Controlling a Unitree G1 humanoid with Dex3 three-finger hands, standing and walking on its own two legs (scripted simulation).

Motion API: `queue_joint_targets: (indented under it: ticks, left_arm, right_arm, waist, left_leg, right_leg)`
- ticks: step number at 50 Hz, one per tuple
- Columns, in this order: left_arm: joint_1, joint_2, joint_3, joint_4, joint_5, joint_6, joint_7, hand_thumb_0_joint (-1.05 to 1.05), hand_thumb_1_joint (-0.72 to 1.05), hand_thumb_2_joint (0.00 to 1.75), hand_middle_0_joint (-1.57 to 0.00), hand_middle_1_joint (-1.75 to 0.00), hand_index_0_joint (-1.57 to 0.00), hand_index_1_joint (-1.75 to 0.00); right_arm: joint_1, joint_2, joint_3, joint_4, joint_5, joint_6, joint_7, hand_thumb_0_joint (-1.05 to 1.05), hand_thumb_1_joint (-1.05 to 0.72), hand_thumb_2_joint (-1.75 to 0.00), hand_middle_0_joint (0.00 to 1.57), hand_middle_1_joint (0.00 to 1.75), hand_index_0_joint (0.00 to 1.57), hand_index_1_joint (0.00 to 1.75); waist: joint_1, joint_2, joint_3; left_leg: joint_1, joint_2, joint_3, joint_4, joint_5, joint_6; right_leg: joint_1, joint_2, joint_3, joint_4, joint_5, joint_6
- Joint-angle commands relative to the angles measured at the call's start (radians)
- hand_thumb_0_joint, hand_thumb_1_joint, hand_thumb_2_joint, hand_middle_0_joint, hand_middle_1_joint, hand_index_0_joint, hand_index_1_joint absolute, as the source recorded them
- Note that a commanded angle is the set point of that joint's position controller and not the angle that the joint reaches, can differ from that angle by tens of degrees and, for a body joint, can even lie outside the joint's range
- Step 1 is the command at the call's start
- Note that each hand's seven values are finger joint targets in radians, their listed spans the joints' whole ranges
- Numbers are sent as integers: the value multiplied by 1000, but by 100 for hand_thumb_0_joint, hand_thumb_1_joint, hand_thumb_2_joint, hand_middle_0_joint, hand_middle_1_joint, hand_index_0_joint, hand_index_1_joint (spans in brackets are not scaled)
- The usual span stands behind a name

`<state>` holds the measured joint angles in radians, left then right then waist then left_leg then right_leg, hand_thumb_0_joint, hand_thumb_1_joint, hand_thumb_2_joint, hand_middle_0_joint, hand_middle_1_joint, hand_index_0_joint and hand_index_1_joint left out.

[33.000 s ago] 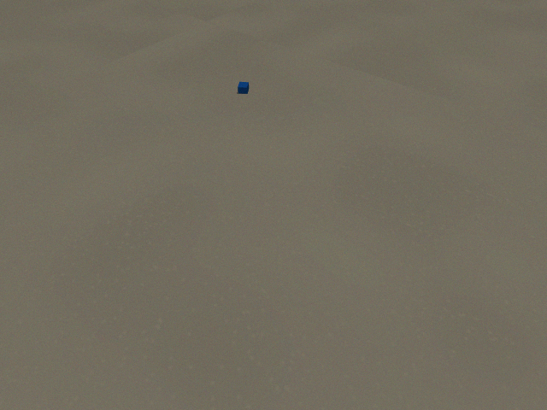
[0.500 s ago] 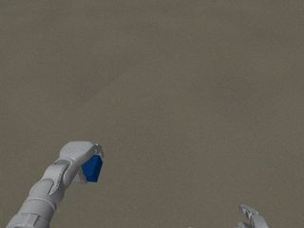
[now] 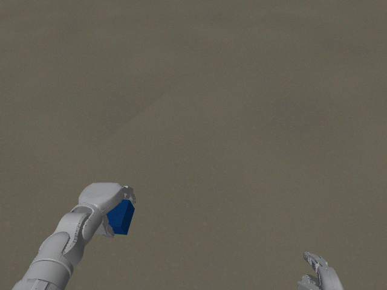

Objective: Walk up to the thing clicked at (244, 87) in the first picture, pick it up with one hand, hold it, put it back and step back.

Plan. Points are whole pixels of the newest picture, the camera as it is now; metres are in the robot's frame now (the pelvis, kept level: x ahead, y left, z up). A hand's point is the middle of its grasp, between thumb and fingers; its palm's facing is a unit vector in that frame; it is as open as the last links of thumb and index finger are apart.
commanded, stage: hold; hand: left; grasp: from above
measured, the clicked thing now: (113, 215) +0.30 +0.22 -0.06
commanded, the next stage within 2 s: crouch in 0.86 s
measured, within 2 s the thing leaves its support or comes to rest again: neither
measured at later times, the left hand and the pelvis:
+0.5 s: hand (105, 210) +0.29 +0.22 -0.01, palm faces -0.45 -0.02 -0.89, open 9.3 cm; pelvis +0.01 +0.00 +0.01, yaw +0 degrees
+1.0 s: hand (105, 205) +0.31 +0.22 -0.01, palm faces -0.47 -0.01 -0.88, open 9.3 cm; pelvis +0.02 +0.00 +0.01, yaw +0 degrees
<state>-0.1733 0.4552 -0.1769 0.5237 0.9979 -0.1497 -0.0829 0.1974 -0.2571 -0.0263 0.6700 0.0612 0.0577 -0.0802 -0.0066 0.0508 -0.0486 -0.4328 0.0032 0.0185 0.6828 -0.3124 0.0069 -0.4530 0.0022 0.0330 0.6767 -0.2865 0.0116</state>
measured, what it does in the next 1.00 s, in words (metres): stands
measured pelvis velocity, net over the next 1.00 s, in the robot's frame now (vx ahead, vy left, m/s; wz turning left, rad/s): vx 0.02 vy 0.00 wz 0.00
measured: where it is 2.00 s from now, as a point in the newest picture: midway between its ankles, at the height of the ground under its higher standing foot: outside the picture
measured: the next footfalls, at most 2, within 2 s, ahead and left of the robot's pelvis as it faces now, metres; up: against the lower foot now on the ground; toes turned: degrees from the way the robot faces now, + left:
none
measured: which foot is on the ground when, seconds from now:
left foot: down 0.00-1.00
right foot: down 0.00-1.00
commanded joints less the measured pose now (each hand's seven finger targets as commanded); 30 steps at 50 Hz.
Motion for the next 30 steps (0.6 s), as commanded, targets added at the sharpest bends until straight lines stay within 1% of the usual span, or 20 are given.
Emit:
queue_joint_targets:
  ticks: [1, 3, 5, 6, 8, 10, 11, 12, 13, 14, 16, 18, 19, 21, 22, 23, 24, 25, 27, 30]
  left_arm:
    - [-316, 220, 119, -213, -19, -8, 32, 0, 71, 55, -100, -55, -104, -51]
    - [-302, 225, 121, -194, -26, -9, 27, 0, 69, 55, -99, -55, -104, -51]
    - [-288, 220, 123, -200, -30, -12, 25, 0, 69, 55, -99, -56, -103, -51]
    - [-287, 225, 128, -211, -27, -15, 24, 0, 68, 54, -99, -55, -103, -51]
    - [-283, 212, 115, -220, -28, -14, 21, 0, 69, 53, -98, -57, -103, -52]
    - [-275, 221, 124, -225, -25, -8, 23, 0, 69, 54, -100, -54, -104, -50]
    - [-264, 215, 121, -224, -29, -8, 23, 0, 68, 56, -100, -54, -104, -50]
    - [-294, 224, 126, -244, -30, -9, 23, 0, 70, 55, -100, -55, -104, -51]
    - [-286, 221, 119, -220, -30, -6, 20, 0, 69, 57, -101, -55, -104, -52]
    - [-291, 210, 111, -232, -35, -6, 18, 0, 69, 54, -99, -55, -104, -51]
    - [-266, 229, 129, -221, -30, -5, 16, 0, 67, 51, -98, -53, -103, -48]
    - [-298, 221, 120, -246, -36, -7, 14, 0, 67, 52, -98, -52, -102, -48]
    - [-274, 229, 131, -221, -30, -5, 13, 0, 66, 52, -98, -53, -102, -49]
    - [-246, 213, 118, -205, -28, -2, 11, 0, 65, 52, -97, -52, -101, -48]
    - [-246, 217, 121, -209, -30, -1, 12, 0, 68, 53, -99, -53, -103, -49]
    - [-264, 214, 115, -228, -38, -4, 10, 0, 68, 54, -99, -53, -103, -49]
    - [-268, 206, 102, -204, -31, -6, 7, 0, 67, 54, -99, -52, -103, -48]
    - [-262, 216, 113, -219, -36, -8, 9, 0, 67, 53, -99, -52, -103, -48]
    - [-264, 207, 102, -234, -28, -10, 9, 0, 65, 53, -97, -52, -101, -48]
    - [-300, 219, 111, -244, -25, -12, 16, 0, 66, 54, -98, -52, -102, -48]
  right_arm:
    - [-92, -126, -34, -144, -1, -49, -16, 0, -91, -90, 20, 30, 20, 30]
    - [-101, -124, -33, -144, 1, -51, -17, 0, -91, -90, 20, 30, 20, 30]
    - [-107, -124, -32, -151, 3, -54, -18, 0, -91, -90, 20, 30, 20, 30]
    - [-106, -126, -33, -151, 2, -55, -18, 0, -91, -90, 20, 30, 20, 30]
    - [-106, -124, -33, -149, 2, -56, -19, 0, -91, -90, 20, 30, 20, 30]
    - [-106, -122, -32, -150, 4, -56, -20, 0, -91, -90, 20, 30, 20, 30]
    - [-107, -120, -32, -149, 4, -56, -20, 0, -91, -90, 20, 30, 20, 30]
    - [-106, -122, -31, -146, 3, -57, -21, 0, -91, -90, 20, 30, 20, 30]
    - [-107, -118, -29, -143, 4, -56, -22, 0, -91, -90, 20, 30, 20, 30]
    - [-107, -119, -30, -146, 4, -56, -24, 0, -91, -90, 20, 30, 20, 30]
    - [-108, -120, -31, -143, 5, -55, -24, 0, -91, -90, 20, 30, 20, 30]
    - [-110, -120, -30, -143, 4, -54, -24, 0, -91, -90, 20, 30, 20, 30]
    - [-110, -116, -29, -143, 5, -53, -25, 0, -91, -90, 20, 30, 20, 30]
    - [-108, -116, -26, -141, 6, -50, -25, 0, -91, -90, 20, 30, 20, 30]
    - [-108, -116, -28, -144, 6, -47, -26, 0, -91, -90, 20, 30, 20, 30]
    - [-110, -117, -28, -147, 8, -46, -26, 0, -91, -90, 20, 30, 20, 30]
    - [-109, -117, -29, -142, 7, -45, -25, 0, -91, -90, 20, 30, 20, 30]
    - [-110, -116, -30, -142, 7, -43, -25, 0, -91, -90, 20, 30, 20, 30]
    - [-107, -118, -32, -145, 7, -41, -25, 0, -91, -90, 20, 30, 20, 30]
    - [-101, -116, -32, -138, 6, -37, -26, 0, -91, -90, 20, 30, 20, 30]
  waist:
    - [-6, -36, -217]
    - [-6, -24, -189]
    - [3, -38, -189]
    - [6, -19, -191]
    - [3, -28, -201]
    - [10, -23, -206]
    - [8, -38, -209]
    - [2, -25, -220]
    - [3, -33, -207]
    - [-6, -36, -203]
    - [7, -39, -196]
    - [5, -29, -206]
    - [11, -35, -199]
    - [7, -45, -192]
    - [10, -43, -194]
    - [8, -40, -194]
    - [1, -37, -180]
    - [8, -24, -194]
    - [6, -20, -212]
    - [2, -12, -228]
  left_leg:
    - [116, -26, -7, -118, 72, 14]
    - [112, -24, -9, -129, 55, 14]
    - [113, -26, -7, -137, 48, 12]
    - [118, -28, -4, -141, 43, 11]
    - [136, -21, -12, -144, 77, 9]
    - [146, -25, -9, -146, 101, 9]
    - [149, -28, -7, -143, 110, 11]
    - [157, -27, -5, -143, 115, 11]
    - [156, -29, -2, -143, 128, 12]
    - [165, -28, -2, -144, 127, 12]
    - [164, -31, 0, -150, 130, 13]
    - [179, -27, -4, -158, 137, 10]
    - [178, -28, -2, -158, 151, 11]
    - [180, -25, -6, -160, 172, 12]
    - [179, -29, -3, -161, 180, 13]
    - [188, -25, -5, -167, 181, 11]
    - [184, -24, -5, -170, 173, 11]
    - [200, -26, -6, -174, 190, 10]
    - [215, -25, -6, -170, 215, 8]
    - [231, -25, -8, -167, 248, 8]
  right_leg:
    - [72, 34, -4, -132, 34, -23]
    - [69, 34, -7, -140, 15, -24]
    - [79, 34, -7, -146, 3, -25]
    - [82, 34, -4, -147, 1, -27]
    - [89, 39, -11, -142, 30, -28]
    - [105, 37, -11, -145, 54, -28]
    - [113, 35, -9, -152, 63, -24]
    - [109, 36, -7, -150, 71, -24]
    - [113, 35, -7, -154, 83, -23]
    - [102, 35, -7, -159, 84, -22]
    - [118, 32, -6, -166, 84, -23]
    - [124, 36, -8, -166, 89, -24]
    - [131, 34, -10, -167, 102, -24]
    - [135, 36, -11, -168, 122, -23]
    - [141, 33, -9, -172, 134, -23]
    - [144, 36, -11, -172, 130, -25]
    - [135, 36, -12, -172, 125, -25]
    - [149, 34, -11, -173, 139, -27]
    - [151, 35, -11, -170, 161, -28]
    - [158, 35, -13, -171, 193, -27]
